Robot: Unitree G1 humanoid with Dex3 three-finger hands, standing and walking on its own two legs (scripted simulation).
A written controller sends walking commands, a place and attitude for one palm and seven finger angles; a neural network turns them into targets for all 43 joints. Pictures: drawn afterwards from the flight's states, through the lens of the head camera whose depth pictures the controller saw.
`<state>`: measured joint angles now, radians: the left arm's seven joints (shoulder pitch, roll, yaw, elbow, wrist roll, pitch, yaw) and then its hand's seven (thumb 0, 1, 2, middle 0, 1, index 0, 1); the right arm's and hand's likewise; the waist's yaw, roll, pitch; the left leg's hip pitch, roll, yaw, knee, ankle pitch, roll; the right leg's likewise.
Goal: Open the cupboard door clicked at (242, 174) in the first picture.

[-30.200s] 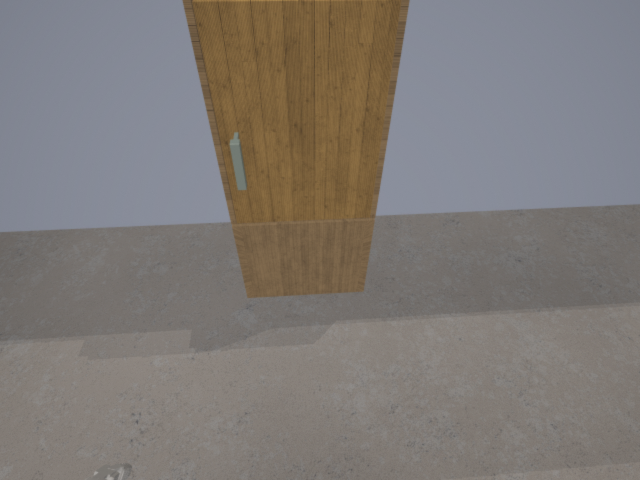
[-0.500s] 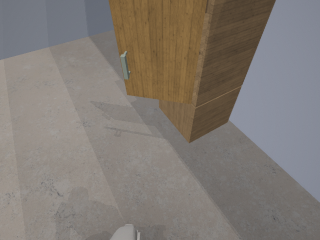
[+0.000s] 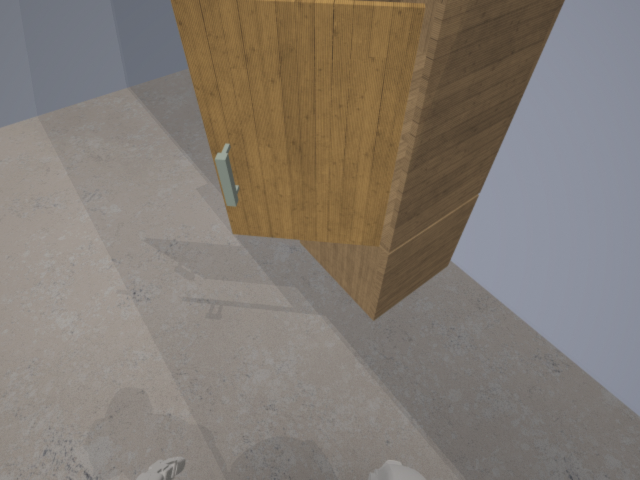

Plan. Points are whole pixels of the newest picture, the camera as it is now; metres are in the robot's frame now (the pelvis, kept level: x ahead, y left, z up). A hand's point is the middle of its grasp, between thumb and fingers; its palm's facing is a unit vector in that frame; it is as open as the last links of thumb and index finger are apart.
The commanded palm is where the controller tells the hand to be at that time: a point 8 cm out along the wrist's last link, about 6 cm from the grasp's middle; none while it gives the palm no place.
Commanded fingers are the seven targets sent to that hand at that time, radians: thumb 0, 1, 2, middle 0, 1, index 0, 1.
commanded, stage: take the last steps up to it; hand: left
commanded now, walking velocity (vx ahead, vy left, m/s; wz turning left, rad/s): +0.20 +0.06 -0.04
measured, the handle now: (229, 175) +0.73 +0.25 -0.11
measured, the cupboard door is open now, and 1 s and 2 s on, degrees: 46 46 46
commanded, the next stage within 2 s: come to a stop and stand still in 0.12 s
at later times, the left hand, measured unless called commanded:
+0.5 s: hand out of the picture +0.13 +0.21 -0.19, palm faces +0.07 -0.98 -0.20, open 7.3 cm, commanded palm none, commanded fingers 0.00 0.90 0.90 -0.20 -0.30 -0.20 -0.30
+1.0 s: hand (217, 476) +0.16 +0.16 -0.18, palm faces -0.01 -0.98 -0.21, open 7.4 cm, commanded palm none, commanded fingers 0.00 0.90 0.90 -0.20 -0.30 -0.20 -0.30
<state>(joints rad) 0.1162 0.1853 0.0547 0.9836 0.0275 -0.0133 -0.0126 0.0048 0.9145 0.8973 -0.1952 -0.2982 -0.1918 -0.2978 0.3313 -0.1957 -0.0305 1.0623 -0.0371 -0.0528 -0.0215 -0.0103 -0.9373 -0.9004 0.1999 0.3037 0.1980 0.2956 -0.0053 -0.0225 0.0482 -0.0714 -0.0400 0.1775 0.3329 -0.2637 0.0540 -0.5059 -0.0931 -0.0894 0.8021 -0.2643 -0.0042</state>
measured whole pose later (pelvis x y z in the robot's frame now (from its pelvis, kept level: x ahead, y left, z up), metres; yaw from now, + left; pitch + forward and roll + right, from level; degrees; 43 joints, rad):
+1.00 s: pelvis +0.11 -0.02 -0.01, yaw -1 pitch +1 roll +0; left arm 0.24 0.18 0.02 1.02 0.02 0.01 0.02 0.00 0.91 0.90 -0.20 -0.30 -0.20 -0.30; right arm 0.24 -0.21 -0.05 1.05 -0.02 0.05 -0.02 0.01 -0.91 -0.90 0.20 0.30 0.20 0.30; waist 0.00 0.00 0.02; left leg -0.28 0.02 0.04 0.62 -0.32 -0.03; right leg -0.20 0.00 -0.06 0.53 -0.33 -0.03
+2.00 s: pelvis +0.07 +0.00 +0.00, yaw -2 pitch -2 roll +0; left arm 0.32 0.17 -0.01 1.08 0.02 0.00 0.03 0.00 0.91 0.90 -0.20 -0.30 -0.20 -0.30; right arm 0.30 -0.15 0.01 1.06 -0.02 -0.01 -0.02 0.01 -0.93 -0.90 0.20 0.30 0.20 0.30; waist 0.00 -0.03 0.00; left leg -0.22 -0.01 0.06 0.49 -0.24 0.03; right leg -0.20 -0.03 -0.03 0.49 -0.26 0.01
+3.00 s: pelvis +0.18 +0.03 -0.01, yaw +0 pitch -2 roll +0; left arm 0.24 0.18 0.04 0.99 0.02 0.01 0.03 -0.01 0.94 0.90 -0.20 -0.30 -0.20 -0.30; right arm 0.30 -0.13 -0.03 1.02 -0.02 0.00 -0.02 0.01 -0.92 -0.90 0.20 0.30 0.20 0.30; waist 0.00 -0.03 0.03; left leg -0.33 0.05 0.07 0.63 -0.26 -0.03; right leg -0.30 -0.05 -0.13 0.60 -0.27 -0.02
